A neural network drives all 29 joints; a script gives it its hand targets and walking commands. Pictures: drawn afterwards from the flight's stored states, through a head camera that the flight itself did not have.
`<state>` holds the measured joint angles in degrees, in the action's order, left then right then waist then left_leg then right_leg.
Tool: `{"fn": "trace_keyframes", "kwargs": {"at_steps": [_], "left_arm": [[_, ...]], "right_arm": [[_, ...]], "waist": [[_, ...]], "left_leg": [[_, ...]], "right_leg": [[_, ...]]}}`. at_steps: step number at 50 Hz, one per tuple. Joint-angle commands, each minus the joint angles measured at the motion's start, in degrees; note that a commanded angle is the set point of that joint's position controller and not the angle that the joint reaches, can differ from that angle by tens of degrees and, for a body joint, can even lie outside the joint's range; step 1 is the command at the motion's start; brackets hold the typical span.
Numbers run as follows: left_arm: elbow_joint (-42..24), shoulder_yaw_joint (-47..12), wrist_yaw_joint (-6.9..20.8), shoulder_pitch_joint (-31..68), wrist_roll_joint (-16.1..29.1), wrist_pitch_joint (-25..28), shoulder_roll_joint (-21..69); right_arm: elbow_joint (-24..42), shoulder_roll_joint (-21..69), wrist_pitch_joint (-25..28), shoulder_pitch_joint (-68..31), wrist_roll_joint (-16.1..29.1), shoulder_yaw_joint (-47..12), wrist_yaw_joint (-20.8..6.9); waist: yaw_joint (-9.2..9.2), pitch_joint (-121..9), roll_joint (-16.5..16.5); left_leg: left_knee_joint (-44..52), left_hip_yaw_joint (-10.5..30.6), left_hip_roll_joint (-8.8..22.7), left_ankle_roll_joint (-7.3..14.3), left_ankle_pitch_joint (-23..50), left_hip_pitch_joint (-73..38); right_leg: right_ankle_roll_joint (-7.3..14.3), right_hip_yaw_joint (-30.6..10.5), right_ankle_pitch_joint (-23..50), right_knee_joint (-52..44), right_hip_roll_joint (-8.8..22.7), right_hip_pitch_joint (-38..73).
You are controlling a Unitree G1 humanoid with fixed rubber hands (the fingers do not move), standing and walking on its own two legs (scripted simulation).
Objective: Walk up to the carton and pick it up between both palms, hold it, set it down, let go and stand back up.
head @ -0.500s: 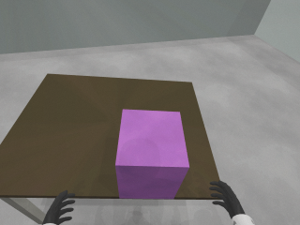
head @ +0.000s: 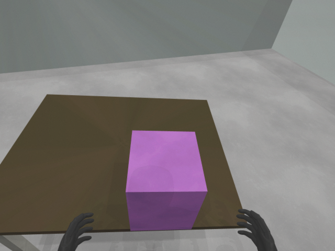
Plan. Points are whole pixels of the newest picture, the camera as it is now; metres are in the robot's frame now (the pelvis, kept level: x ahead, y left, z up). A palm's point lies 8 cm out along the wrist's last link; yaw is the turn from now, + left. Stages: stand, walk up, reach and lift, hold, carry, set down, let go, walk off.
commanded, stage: reach and lift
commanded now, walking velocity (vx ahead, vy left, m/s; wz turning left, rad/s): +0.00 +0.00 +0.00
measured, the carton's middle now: (162, 181) +0.38 +0.01 -0.10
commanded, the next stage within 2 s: none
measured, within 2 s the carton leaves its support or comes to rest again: neither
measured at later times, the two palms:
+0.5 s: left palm (77, 237) +0.19 +0.21 -0.04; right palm (260, 239) +0.19 -0.22 -0.03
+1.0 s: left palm (86, 192) +0.27 +0.20 +0.01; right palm (255, 197) +0.28 -0.21 +0.02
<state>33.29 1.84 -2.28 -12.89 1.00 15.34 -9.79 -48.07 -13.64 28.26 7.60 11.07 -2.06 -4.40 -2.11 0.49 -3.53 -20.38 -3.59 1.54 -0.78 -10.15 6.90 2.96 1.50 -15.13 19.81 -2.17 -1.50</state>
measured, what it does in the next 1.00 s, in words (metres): stands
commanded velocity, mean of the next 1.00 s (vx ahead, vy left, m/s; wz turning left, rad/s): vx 0.00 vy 0.00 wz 0.00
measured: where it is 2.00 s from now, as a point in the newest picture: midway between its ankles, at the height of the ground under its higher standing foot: outside the picture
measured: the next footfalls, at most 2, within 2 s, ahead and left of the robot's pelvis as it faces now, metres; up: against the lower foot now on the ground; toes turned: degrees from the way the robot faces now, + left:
none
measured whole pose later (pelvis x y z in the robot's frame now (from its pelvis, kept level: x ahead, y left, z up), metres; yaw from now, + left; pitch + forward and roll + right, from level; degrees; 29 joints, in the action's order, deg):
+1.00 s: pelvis +0.00 +0.00 +0.00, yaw -2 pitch +0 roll +1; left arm 36.2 1.4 -3.4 6.3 4.5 13.9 -8.9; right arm -47.9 -15.1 23.1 -9.7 19.1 -7.2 -1.6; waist -2.0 -2.9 -3.6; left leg -20.4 -4.1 1.6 -0.8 -10.1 9.8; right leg 2.9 -0.5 -15.1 21.2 -2.5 -5.7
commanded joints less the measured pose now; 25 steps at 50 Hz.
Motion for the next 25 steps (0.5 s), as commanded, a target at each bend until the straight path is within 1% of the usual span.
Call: {"fn": "trace_keyframes", "kwargs": {"at_steps": [1,3,4,5,6,7,8,9,10,11,12,14,16,17,19,20,21,22,24,25], "left_arm": [[-4.09,0.35,0.05,1.56,0.99,4.08,-3.25],[-4.37,0.06,0.08,2.98,1.87,5.88,-3.63],[-2.66,-0.23,0.13,2.00,1.98,6.43,-3.37],[-4.39,-0.48,0.01,4.26,2.95,7.31,-4.07],[-3.36,-0.95,-0.14,3.08,2.84,7.72,-3.90],[-3.40,-0.74,-0.35,4.00,2.89,8.32,-4.02],[-4.31,-1.37,-0.60,5.00,3.45,8.94,-4.43],[-3.48,-1.57,-0.84,4.65,3.49,9.29,-4.10],[-3.50,-1.89,-0.92,6.15,4.17,9.85,-4.34],[-2.52,-2.26,-0.92,6.41,4.70,10.21,-4.03],[-1.84,-2.49,-1.00,6.91,5.08,10.62,-4.44],[-2.27,-3.27,-1.26,7.54,5.58,11.59,-4.27],[-1.61,-3.19,-1.32,7.42,5.33,12.33,-3.66],[-0.71,-2.99,-1.28,6.91,4.79,12.56,-3.15],[-1.75,-3.02,-1.35,8.69,4.50,13.00,-3.65],[-0.68,-2.91,-1.53,8.14,4.47,13.09,-3.51],[-1.25,-2.85,-1.64,10.39,4.87,13.11,-3.68],[-0.92,-2.83,-1.81,9.68,4.52,13.10,-3.74],[-0.23,-3.38,-2.08,13.48,5.46,12.46,-3.67],[-0.96,-3.51,-2.28,15.38,5.83,12.15,-3.89]], "right_arm": [[5.44,-5.51,2.99,-3.39,0.56,1.15,0.29],[6.20,-4.88,3.91,-4.23,0.84,1.13,0.42],[4.86,-4.20,4.01,-2.99,0.68,1.07,0.51],[7.06,-4.98,4.48,-4.63,0.87,1.63,0.46],[5.59,-4.29,4.51,-3.47,1.09,1.08,0.43],[5.44,-3.79,4.76,-3.81,1.20,0.89,0.32],[6.92,-4.09,5.04,-4.90,1.47,1.09,0.26],[6.26,-3.86,5.16,-4.28,1.21,1.32,0.26],[7.14,-3.85,5.41,-5.57,1.44,1.22,0.39],[6.22,-3.58,5.24,-5.48,1.21,1.39,0.46],[6.32,-3.52,5.26,-5.75,1.29,1.39,0.66],[6.50,-3.08,5.70,-6.13,1.70,0.91,0.75],[5.44,-3.30,6.22,-5.98,2.08,0.81,0.84],[4.62,-3.02,6.52,-6.20,2.58,0.51,0.82],[4.65,-3.87,7.23,-7.67,3.10,0.68,0.93],[4.33,-3.70,7.36,-7.45,3.29,-0.03,0.92],[5.50,-4.69,7.50,-9.91,3.25,0.47,0.96],[4.97,-4.39,7.42,-9.46,3.34,0.28,0.92],[4.99,-4.73,6.55,-12.81,3.40,0.60,0.91],[5.22,-4.29,5.86,-13.77,3.64,0.23,1.00]], "waist": [[-0.20,-1.41,1.25],[-0.34,-1.94,1.17],[-0.07,-0.90,0.71],[0.03,-2.03,1.22],[-0.21,-1.09,1.48],[-0.24,-1.06,1.26],[-0.21,-1.48,1.90],[-0.05,-1.01,1.71],[0.16,-1.81,1.55],[0.35,-0.63,0.70],[0.43,-0.91,0.92],[0.43,-1.29,1.27],[0.73,-1.40,1.54],[0.45,-1.64,1.50],[0.51,-2.95,2.24],[0.17,-2.64,1.66],[0.23,-3.59,1.37],[0.07,-3.12,1.31],[0.40,-3.62,1.61],[0.32,-3.90,1.81]], "left_leg": [[-1.96,2.15,-1.83,-0.25,14.33,-10.39],[-2.37,1.96,-1.91,-0.23,12.52,-9.57],[-2.53,1.97,-1.84,-0.07,11.63,-9.19],[-2.59,2.04,-1.94,-0.21,10.74,-9.42],[-2.94,1.89,-1.88,-0.23,10.30,-9.05],[-3.13,1.88,-1.81,-0.12,9.50,-8.74],[-3.35,1.80,-1.82,-0.13,8.85,-8.31],[-3.37,1.79,-1.79,-0.25,8.22,-7.91],[-3.70,1.83,-1.69,-0.20,7.44,-7.29],[-3.92,1.75,-1.70,-0.16,5.71,-6.78],[-4.05,1.90,-1.61,0.06,5.09,-6.49],[-4.55,1.80,-1.65,-0.10,5.01,-6.33],[-4.86,2.12,-1.53,-0.41,6.86,-6.39],[-5.07,2.25,-1.37,-0.51,7.43,-6.80],[-5.14,2.17,-1.46,-0.91,8.56,-7.68],[-5.04,2.14,-1.40,-0.64,8.87,-7.33],[-5.10,2.27,-1.35,-0.70,8.51,-6.93],[-4.88,2.07,-1.39,-0.66,8.23,-6.51],[-4.64,2.25,-1.27,-0.45,5.78,-5.34],[-4.53,1.83,-1.40,-0.20,4.56,-4.92]], "right_leg": [[-2.13,-3.61,10.60,-4.34,1.99,-12.50],[-2.04,-3.74,9.06,-3.80,2.14,-12.95],[-1.98,-3.81,7.53,-3.70,2.16,-13.73],[-1.88,-3.83,6.33,-3.36,2.23,-14.60],[-1.74,-3.93,5.44,-3.04,2.28,-15.31],[-1.72,-4.18,3.99,-3.00,2.46,-15.99],[-1.59,-4.43,3.49,-2.85,2.64,-16.03],[-1.27,-4.38,3.33,-2.59,2.59,-16.52],[-1.38,-4.55,2.44,-2.20,2.64,-16.69],[-1.44,-4.55,1.06,-2.18,2.80,-17.42],[-1.37,-4.82,0.39,-1.93,3.06,-18.08],[-1.23,-4.86,0.36,-1.35,2.98,-18.32],[-1.15,-4.56,2.93,-0.71,2.55,-17.91],[-1.13,-4.58,3.35,-0.50,2.52,-17.92],[-1.08,-4.40,4.68,-0.21,2.29,-17.18],[-1.23,-4.32,4.99,-0.18,2.11,-17.19],[-1.28,-4.31,5.07,0.01,1.96,-16.95],[-1.42,-4.37,5.12,-0.07,1.96,-16.37],[-1.43,-4.51,2.82,0.12,2.17,-17.52],[-1.42,-4.94,1.90,0.09,2.40,-17.72]]}}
